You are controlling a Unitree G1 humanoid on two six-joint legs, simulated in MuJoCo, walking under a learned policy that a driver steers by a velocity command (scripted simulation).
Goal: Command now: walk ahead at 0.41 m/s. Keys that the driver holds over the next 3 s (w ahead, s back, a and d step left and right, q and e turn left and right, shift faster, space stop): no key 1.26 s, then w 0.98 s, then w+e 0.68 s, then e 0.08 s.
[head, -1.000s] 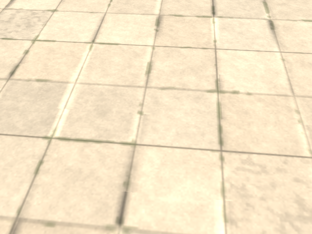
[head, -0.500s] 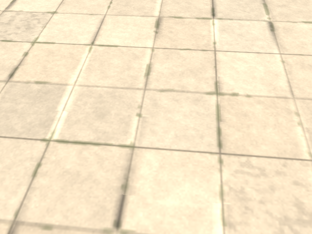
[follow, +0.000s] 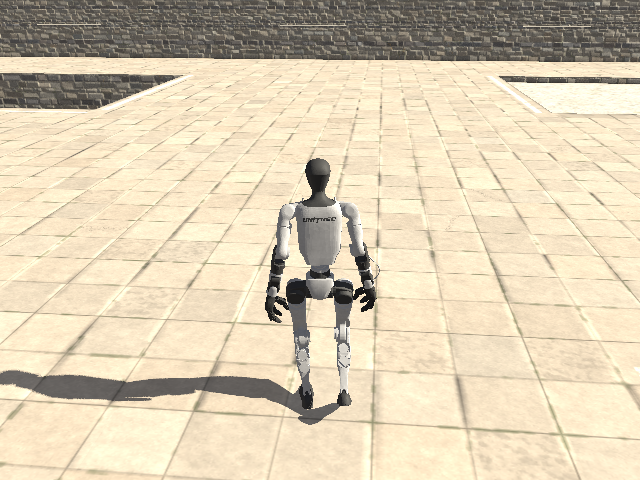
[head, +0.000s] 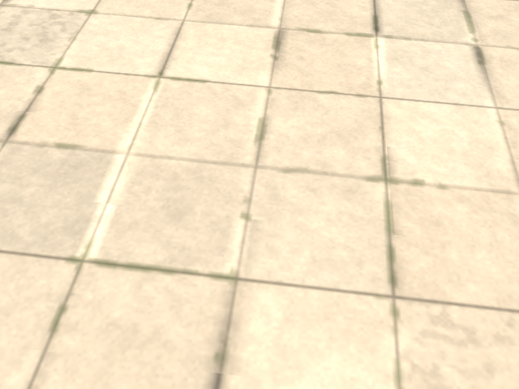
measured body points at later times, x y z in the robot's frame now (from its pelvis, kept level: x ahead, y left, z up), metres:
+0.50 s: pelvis +0.18 -0.01 +0.00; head +0.21 -0.02 +0.45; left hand +0.21 +0.21 -0.15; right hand +0.18 -0.23 -0.16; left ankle +0.11 +0.10 -0.69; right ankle +0.25 -0.08 -0.73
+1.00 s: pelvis +0.22 +0.02 +0.01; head +0.22 +0.02 +0.46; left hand +0.20 +0.23 -0.15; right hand +0.19 -0.19 -0.15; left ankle +0.19 +0.12 -0.73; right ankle +0.26 -0.08 -0.73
